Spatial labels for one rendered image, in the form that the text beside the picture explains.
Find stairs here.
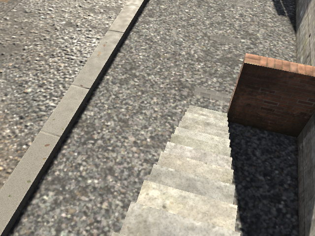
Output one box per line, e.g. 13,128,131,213
111,105,241,236

